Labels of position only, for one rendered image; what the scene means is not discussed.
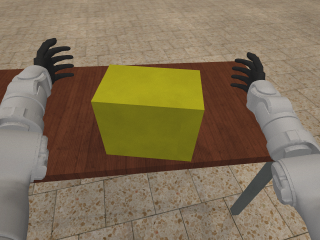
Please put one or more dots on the left robot upper arm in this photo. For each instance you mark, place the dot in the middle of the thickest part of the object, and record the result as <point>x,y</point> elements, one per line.
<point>23,159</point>

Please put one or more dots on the table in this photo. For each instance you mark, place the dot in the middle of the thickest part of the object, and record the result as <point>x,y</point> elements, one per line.
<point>229,133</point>

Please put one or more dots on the right robot upper arm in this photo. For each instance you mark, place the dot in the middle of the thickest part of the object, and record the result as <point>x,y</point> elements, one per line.
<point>296,182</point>

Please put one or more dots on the right robot forearm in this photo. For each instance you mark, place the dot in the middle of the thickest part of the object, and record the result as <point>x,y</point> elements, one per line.
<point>284,133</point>

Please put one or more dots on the left robot hand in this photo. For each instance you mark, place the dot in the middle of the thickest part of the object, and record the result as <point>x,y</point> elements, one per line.
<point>44,59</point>

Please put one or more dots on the right robot hand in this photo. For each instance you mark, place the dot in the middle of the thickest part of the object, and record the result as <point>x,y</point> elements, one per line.
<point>255,73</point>

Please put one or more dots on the carton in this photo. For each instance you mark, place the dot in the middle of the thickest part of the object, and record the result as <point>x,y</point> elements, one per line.
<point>149,112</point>

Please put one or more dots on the left robot forearm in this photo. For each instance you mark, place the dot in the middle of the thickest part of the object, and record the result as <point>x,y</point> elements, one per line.
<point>24,103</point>

